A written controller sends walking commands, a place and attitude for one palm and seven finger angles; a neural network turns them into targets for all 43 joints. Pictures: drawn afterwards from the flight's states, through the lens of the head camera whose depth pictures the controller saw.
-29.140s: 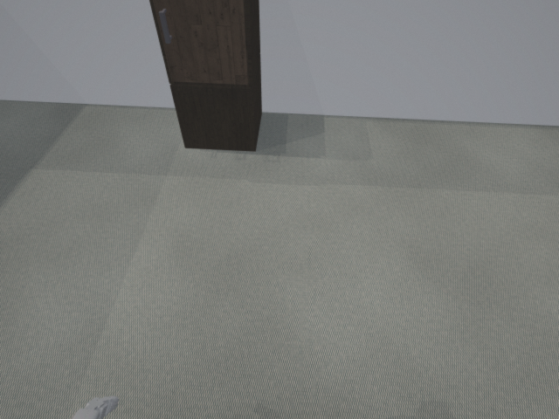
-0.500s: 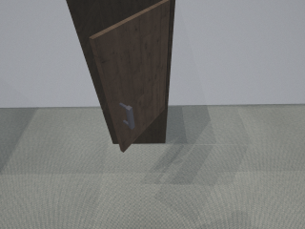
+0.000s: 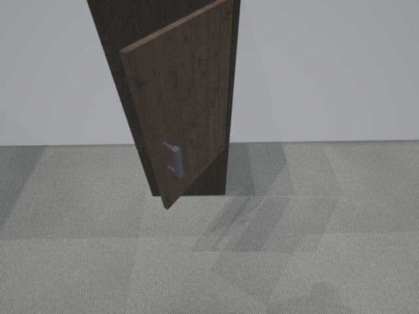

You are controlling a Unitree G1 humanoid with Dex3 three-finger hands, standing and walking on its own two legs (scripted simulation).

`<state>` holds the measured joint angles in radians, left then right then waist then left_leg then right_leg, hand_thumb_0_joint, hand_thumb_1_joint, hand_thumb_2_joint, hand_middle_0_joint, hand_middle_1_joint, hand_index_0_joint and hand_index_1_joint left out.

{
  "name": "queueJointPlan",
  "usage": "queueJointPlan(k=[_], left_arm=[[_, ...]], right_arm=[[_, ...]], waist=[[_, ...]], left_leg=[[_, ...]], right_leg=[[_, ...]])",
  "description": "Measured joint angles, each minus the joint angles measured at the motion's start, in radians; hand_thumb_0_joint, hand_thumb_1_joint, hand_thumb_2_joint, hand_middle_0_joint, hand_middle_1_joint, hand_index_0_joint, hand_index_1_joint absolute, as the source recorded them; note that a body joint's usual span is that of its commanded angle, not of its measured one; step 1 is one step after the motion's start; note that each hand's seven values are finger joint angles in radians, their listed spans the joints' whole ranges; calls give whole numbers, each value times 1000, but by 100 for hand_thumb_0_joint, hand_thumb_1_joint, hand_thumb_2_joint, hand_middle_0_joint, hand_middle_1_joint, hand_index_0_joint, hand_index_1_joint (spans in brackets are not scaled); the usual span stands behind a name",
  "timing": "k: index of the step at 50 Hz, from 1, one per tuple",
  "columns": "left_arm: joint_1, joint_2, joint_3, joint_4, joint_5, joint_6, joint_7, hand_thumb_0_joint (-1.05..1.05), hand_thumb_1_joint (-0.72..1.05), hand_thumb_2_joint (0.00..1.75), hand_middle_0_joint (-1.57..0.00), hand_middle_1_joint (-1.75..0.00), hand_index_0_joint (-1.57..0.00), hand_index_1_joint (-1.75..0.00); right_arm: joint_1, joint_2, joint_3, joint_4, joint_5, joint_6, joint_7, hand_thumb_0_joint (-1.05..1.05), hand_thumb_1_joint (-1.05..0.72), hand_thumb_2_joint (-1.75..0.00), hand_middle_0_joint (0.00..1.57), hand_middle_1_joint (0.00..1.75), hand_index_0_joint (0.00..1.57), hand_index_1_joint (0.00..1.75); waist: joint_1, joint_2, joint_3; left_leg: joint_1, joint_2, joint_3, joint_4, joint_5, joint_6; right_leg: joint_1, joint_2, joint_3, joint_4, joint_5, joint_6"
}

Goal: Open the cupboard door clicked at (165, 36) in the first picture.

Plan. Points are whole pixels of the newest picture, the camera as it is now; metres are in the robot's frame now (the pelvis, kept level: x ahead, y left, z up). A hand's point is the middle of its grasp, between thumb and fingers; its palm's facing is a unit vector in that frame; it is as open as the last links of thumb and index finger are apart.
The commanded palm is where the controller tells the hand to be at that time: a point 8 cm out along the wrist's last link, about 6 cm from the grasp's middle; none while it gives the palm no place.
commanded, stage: walk to a spot facing it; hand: left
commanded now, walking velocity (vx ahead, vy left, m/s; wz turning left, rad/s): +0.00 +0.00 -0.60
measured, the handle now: (173, 160) +0.52 +0.14 -0.09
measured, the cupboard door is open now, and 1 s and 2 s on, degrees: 53 53 53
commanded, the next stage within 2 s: none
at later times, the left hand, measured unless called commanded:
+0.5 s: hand out of the picture +0.06 +0.16 -0.17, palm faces -0.15 -0.93 -0.34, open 7.4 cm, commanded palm none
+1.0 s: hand out of the picture +0.08 +0.09 -0.16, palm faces -0.37 -0.89 -0.27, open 7.4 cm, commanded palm none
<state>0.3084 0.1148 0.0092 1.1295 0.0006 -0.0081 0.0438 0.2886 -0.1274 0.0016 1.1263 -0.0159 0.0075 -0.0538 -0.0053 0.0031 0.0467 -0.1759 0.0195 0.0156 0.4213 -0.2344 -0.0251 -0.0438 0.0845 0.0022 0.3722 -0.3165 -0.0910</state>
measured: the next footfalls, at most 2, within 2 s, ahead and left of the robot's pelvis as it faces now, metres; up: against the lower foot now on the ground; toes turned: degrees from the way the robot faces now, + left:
left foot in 1.26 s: +0.14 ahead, +0.04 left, +0.00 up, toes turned -44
right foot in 1.62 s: +0.00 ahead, -0.22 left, +0.00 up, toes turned -60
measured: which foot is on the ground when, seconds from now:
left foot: down 0.00-0.42, up 0.44-1.00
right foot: down 0.00-1.00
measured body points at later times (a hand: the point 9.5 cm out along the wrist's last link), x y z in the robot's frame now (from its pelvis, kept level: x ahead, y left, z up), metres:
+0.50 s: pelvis -0.03 -0.04 -0.02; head +0.01 -0.10 +0.42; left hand +0.07 +0.21 -0.14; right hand -0.04 -0.29 -0.20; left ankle -0.02 +0.13 -0.70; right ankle -0.06 -0.10 -0.74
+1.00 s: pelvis -0.01 -0.08 +0.00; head +0.03 -0.12 +0.45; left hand +0.11 +0.14 -0.14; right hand +0.02 -0.36 -0.14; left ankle +0.07 +0.08 -0.66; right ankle -0.06 -0.10 -0.74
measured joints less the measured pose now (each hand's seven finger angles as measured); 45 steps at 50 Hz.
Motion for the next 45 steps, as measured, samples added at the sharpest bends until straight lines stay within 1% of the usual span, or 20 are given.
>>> queueJointPlan(k=[4, 7, 11, 12, 13, 16, 17, 19, 20, 21, 22, 23, 24, 26, 28, 30, 35, 40, 45], left_arm=[[-4, 2, 6, -5, 2, 5, -2, 0, 90, 90, -20, -30, -20, -30], [-7, 4, 19, -17, 8, 20, -8, 0, 90, 90, -20, -30, -20, -30], [-19, 20, 41, -40, 14, 43, -20, 1, 90, 90, -20, -30, -20, -30], [-24, 26, 47, -47, 15, 48, -23, 1, 90, 90, -20, -30, -20, -30], [-31, 33, 52, -56, 15, 52, -27, 1, 90, 90, -20, -30, -20, -30], [-62, 51, 69, -80, 18, 68, -38, 1, 90, 90, -20, -30, -20, -30], [-73, 55, 74, -89, 19, 72, -43, 1, 90, 90, -20, -30, -20, -30], [-90, 62, 81, -111, 21, 71, -51, 1, 90, 90, -20, -30, -19, -30], [-94, 66, 83, -123, 22, 67, -55, 1, 91, 90, -20, -30, -19, -30], [-93, 73, 85, -138, 23, 61, -58, 1, 91, 90, -20, -30, -19, -30], [-90, 83, 87, -149, 28, 51, -58, 1, 90, 90, -20, -30, -19, -30], [-94, 87, 87, -152, 30, 45, -53, 1, 90, 90, -20, -30, -19, -30], [-99, 88, 85, -154, 29, 42, -49, 1, 91, 90, -20, -30, -19, -30], [-99, 87, 84, -159, 28, 41, -41, 0, 91, 90, -20, -30, -19, -30], [-93, 83, 82, -163, 26, 39, -33, 0, 90, 90, -20, -30, -19, -30], [-84, 77, 78, -164, 24, 36, -28, 0, 90, 90, -20, -30, -20, -30], [-59, 51, 68, -165, 20, 32, -26, 1, 90, 90, -20, -30, -20, -30], [-39, 36, 66, -175, 21, 32, -26, 1, 90, 90, -20, -30, -20, -30], [-22, 41, 67, -185, 23, 33, -27, 1, 90, 90, -20, -30, -20, -30]], right_arm=[[-2, -1, -3, 0, -1, 1, -2, 0, -91, -90, 20, 30, 20, 30], [-15, -5, -14, -12, -2, 10, -5, 0, -91, -90, 20, 30, 20, 30], [-34, -14, -33, -45, -3, 19, -8, 0, -91, -90, 20, 30, 20, 30], [-39, -17, -37, -54, -5, 19, -9, 0, -91, -90, 20, 30, 20, 30], [-44, -20, -41, -64, -6, 18, -9, 0, -91, -90, 20, 30, 20, 30], [-62, -36, -47, -92, -14, 10, -8, 0, -91, -90, 20, 30, 20, 30], [-66, -44, -49, -99, -16, 9, -7, 0, -91, -90, 20, 30, 20, 30], [-73, -61, -52, -109, -21, 13, -4, 0, -90, -90, 20, 30, 20, 30], [-76, -69, -54, -112, -22, 17, -1, 0, -90, -90, 20, 30, 21, 30], [-77, -76, -56, -116, -21, 23, 2, 0, -90, -90, 20, 30, 21, 30], [-81, -79, -58, -119, -17, 30, 5, 0, -90, -90, 20, 30, 21, 30], [-92, -84, -62, -120, -13, 39, 8, 1, -90, -90, 20, 30, 21, 30], [-103, -89, -67, -123, -9, 48, 11, 1, -91, -90, 20, 30, 21, 30], [-127, -96, -73, -131, -4, 56, 16, 1, -91, -90, 20, 30, 20, 30], [-154, -100, -75, -147, -3, 56, 19, 1, -91, -90, 20, 30, 20, 30], [-181, -101, -76, -169, -1, 51, 21, 1, -91, -90, 20, 30, 20, 30], [-229, -103, -73, -210, 4, 48, 17, 1, -91, -90, 20, 30, 20, 30], [-254, -95, -67, -229, 7, 55, 11, 1, -91, -90, 20, 30, 20, 30], [-262, -83, -63, -247, 9, 59, 13, 1, -91, -90, 20, 30, 20, 30]], waist=[[5, 2, 0], [10, 5, 7], [9, 0, 19], [10, -4, 22], [13, -8, 27], [20, -8, 53], [20, -1, 61], [22, 22, 71], [25, 33, 71], [29, 40, 67], [33, 40, 62], [33, 47, 67], [31, 50, 74], [32, 46, 79], [38, 31, 79], [40, 19, 77], [46, 16, 57], [60, 14, 43], [72, 2, 38]], left_leg=[[-3, 2, 9, 8, -6, 1], [-19, 13, 29, 41, -24, 1], [-51, 27, 67, 86, -47, 1], [-60, 29, 79, 95, -50, 1], [-67, 32, 94, 102, -53, 2], [-69, 44, 144, 106, -52, -2], [-67, 52, 154, 106, -50, -6], [-68, 74, 169, 115, -51, -21], [-73, 89, 175, 131, -58, -30], [-85, 104, 179, 164, -74, -40], [-111, 113, 175, 223, -118, -38], [-145, 111, 136, 316, -195, -32], [-180, 97, 95, 420, -249, -27], [-241, 65, 47, 591, -268, -22], [-284, 41, 26, 683, -238, -24], [-308, 26, 10, 709, -202, -29], [-328, 11, -38, 681, -142, -40], [-337, 2, -73, 659, -131, -43], [-352, -10, -89, 643, -126, -42]], right_leg=[[-7, 1, 9, 10, -4, 0], [-34, 9, 28, 49, -15, -1], [-95, 19, 62, 129, -40, -1], [-118, 20, 71, 160, -48, 2], [-151, 17, 69, 207, -55, 12], [-265, -16, 26, 430, -172, 39], [-290, -29, 14, 475, -195, 44], [-309, -58, -9, 479, -197, 51], [-303, -71, -19, 440, -163, 55], [-284, -82, -23, 367, -95, 59], [-278, -81, -17, 324, -46, 47], [-284, -67, -18, 340, -52, 31], [-281, -56, -20, 346, -67, 14], [-262, -40, -12, 313, -68, -8], [-246, -26, 11, 257, -34, -16], [-231, -12, 38, 203, 3, -25], [-197, 26, 93, 110, 59, -37], [-171, 62, 140, 71, 81, -47], [-159, 88, 187, 54, 91, -50]])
